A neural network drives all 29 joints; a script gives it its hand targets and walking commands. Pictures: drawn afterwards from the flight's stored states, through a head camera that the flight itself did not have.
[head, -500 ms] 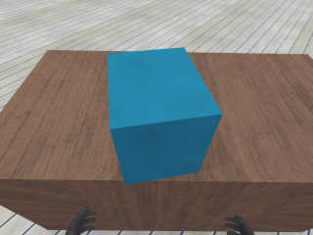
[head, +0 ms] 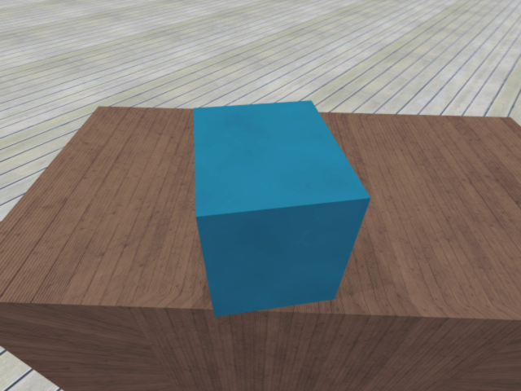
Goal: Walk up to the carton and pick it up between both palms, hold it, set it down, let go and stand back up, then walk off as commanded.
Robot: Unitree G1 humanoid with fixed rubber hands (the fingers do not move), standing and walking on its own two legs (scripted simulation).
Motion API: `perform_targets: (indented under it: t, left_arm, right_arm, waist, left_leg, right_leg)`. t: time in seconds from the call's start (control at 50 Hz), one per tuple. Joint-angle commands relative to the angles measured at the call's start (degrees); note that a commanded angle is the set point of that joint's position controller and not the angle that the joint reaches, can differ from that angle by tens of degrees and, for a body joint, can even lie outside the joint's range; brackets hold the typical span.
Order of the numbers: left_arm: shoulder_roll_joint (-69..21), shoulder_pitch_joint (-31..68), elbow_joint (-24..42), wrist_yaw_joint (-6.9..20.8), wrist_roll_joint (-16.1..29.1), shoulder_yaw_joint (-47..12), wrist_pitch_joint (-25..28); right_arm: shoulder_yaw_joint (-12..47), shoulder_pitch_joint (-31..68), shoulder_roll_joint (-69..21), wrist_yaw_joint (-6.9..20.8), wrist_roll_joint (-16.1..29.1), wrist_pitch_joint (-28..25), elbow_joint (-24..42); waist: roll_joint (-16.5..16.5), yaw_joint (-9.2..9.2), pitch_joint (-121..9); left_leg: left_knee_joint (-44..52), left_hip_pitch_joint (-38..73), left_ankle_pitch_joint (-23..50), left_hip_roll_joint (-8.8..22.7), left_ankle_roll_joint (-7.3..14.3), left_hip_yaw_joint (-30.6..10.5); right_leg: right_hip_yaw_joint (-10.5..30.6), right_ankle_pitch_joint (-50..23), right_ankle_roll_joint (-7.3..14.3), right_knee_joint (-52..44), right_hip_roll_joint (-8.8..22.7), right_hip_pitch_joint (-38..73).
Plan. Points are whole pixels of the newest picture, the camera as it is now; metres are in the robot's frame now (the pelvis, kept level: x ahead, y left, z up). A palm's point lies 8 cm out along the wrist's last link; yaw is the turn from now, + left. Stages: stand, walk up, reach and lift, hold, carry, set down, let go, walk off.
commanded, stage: stand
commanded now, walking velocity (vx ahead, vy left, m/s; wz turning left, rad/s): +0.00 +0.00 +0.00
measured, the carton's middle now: (264, 204) +0.45 +0.02 +0.06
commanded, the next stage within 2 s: none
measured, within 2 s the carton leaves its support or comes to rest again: neither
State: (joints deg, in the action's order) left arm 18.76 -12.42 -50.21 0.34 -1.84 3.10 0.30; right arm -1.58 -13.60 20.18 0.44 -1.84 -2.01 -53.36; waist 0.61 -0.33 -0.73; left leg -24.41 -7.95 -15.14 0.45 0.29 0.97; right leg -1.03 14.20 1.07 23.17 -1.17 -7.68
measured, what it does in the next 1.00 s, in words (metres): stands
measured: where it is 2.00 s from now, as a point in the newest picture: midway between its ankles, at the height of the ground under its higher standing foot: outside the picture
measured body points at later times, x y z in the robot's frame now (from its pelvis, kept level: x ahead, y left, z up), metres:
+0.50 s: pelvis -0.02 +0.01 +0.01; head -0.03 +0.01 +0.45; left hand +0.03 +0.30 -0.13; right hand +0.04 -0.28 -0.13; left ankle -0.02 +0.11 -0.74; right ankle -0.02 -0.11 -0.74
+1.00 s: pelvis -0.03 +0.02 +0.01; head -0.03 +0.02 +0.46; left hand +0.04 +0.31 -0.13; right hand +0.04 -0.28 -0.12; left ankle -0.02 +0.12 -0.74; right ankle -0.02 -0.11 -0.74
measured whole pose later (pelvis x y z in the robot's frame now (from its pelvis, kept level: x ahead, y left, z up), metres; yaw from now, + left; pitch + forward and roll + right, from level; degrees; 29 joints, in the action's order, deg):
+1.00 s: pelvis -0.03 +0.02 +0.01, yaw +0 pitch -3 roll +0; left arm 19.0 -9.7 -63.2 0.4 -0.8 0.6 1.0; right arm 0.4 -10.3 20.1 0.4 -0.7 -1.1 -61.7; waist -0.1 -0.1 1.4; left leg -18.4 -5.9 -9.9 -1.0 1.6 1.7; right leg 0.1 9.3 -0.5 18.1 0.4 -6.2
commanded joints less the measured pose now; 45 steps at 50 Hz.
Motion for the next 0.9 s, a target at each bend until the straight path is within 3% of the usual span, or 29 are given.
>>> perform_targets:
  t: [0.0, 0.02, 0.12, 0.3, 0.34, 0.36, 0.48, 0.5, 0.54, 0.7, 0.72, 0.88]
  left_arm:
    - [10.49, 4.42, 1.91, -0.15, -0.03, 1.92, 2.71]
    - [10.75, 5.03, 0.69, -0.21, 0.04, 1.63, 2.56]
    - [11.66, 4.65, -3.74, -0.06, 0.63, 0.79, 2.45]
    - [12.65, 3.32, -8.07, -0.47, 0.81, -0.09, 2.34]
    - [13.17, 3.79, -8.70, -0.53, 0.79, 0.00, 2.32]
    - [13.13, 3.64, -8.51, -0.60, 0.70, 0.06, 2.31]
    - [12.82, 4.12, -9.17, -0.55, 0.75, -0.11, 2.38]
    - [12.01, 3.48, -9.40, -0.53, 1.08, -0.32, 2.40]
    - [12.58, 4.11, -9.52, -0.66, 0.71, -0.17, 2.33]
    - [12.16, 3.71, -9.87, -0.70, 1.15, -0.40, 2.17]
    - [13.00, 4.80, -9.57, -0.69, 0.95, -0.12, 2.05]
    - [12.35, 5.08, -9.23, -0.71, 1.14, -0.54, 2.15]
  right_arm:
    - [-1.92, 3.86, 10.68, -0.73, 0.08, -1.65, 4.65]
    - [-1.52, 3.40, 10.99, -0.79, 0.10, -1.49, 3.79]
    - [-0.79, 4.07, 12.21, -0.98, 0.17, -1.12, 1.17]
    - [-0.03, 3.30, 12.76, -1.14, 0.47, -0.70, -1.84]
    - [-0.28, 4.15, 13.15, -1.08, 0.34, -0.52, -2.00]
    - [-0.24, 4.11, 12.86, -1.07, 0.74, -0.48, -1.88]
    - [-0.41, 4.23, 12.37, -0.97, 0.94, -0.69, -2.86]
    - [-0.45, 3.97, 13.00, -0.96, 0.84, -0.67, -3.10]
    - [-0.53, 4.48, 12.08, -0.97, 0.67, -0.72, -3.02]
    - [-0.29, 4.41, 12.15, -0.92, 0.95, -0.74, -4.01]
    - [-0.19, 4.90, 11.46, -0.91, 0.97, -0.72, -4.02]
    - [-0.47, 5.58, 12.12, -0.92, 1.17, -0.41, -4.34]
  waist:
    - [-1.07, -0.27, -0.87]
    - [0.05, -0.03, -1.46]
    - [-1.55, -0.42, -1.05]
    - [0.37, -0.31, 1.44]
    - [-0.65, -0.39, 2.32]
    - [-2.06, -0.42, 1.40]
    - [1.14, -0.07, 1.64]
    - [-1.14, -0.14, 1.87]
    - [-0.08, 0.26, 2.00]
    - [-1.48, 0.15, 0.87]
    - [0.21, 0.13, 0.88]
    - [-0.83, 0.05, 0.65]
  left_leg:
    - [4.32, -0.23, 13.38, 6.54, 2.44, -5.15]
    - [5.05, 0.01, 13.06, 6.46, 2.54, -5.06]
    - [6.03, 0.37, 12.48, 6.89, 2.70, -5.38]
    - [8.41, 0.78, 8.94, 7.13, 2.65, -6.26]
    - [9.14, 0.20, 7.61, 7.01, 2.78, -6.17]
    - [9.14, 0.60, 7.47, 6.92, 2.51, -5.86]
    - [9.78, 0.57, 7.36, 7.08, 2.47, -6.47]
    - [9.60, 0.38, 7.77, 7.00, 2.49, -6.22]
    - [9.93, 0.43, 7.22, 6.96, 2.27, -6.36]
    - [9.78, 0.33, 8.79, 6.83, 2.17, -6.20]
    - [10.24, 0.55, 9.56, 7.11, 2.09, -6.56]
    - [9.59, 1.03, 9.01, 6.98, 1.97, -6.17]
  right_leg:
    - [6.89, -11.82, 1.28, -4.86, 7.65, -0.14]
    - [6.90, -11.55, 1.13, -5.12, 7.57, 0.37]
    - [7.20, -11.01, 1.19, -6.07, 7.66, 1.03]
    - [7.16, -6.38, 0.68, -7.33, 7.25, -0.73]
    - [7.67, -5.23, 0.70, -7.79, 7.39, -0.94]
    - [7.63, -5.44, 0.75, -8.02, 7.59, -0.89]
    - [7.31, -5.20, 0.47, -8.37, 7.45, -1.13]
    - [7.80, -5.59, 0.30, -8.63, 7.71, -0.29]
    - [7.06, -5.74, 0.29, -8.33, 7.62, -0.63]
    - [7.56, -7.10, 0.62, -8.27, 8.13, 0.98]
    - [6.86, -6.85, 0.60, -7.77, 8.25, 0.97]
    - [6.85, -6.02, 0.54, -8.41, 8.24, 0.43]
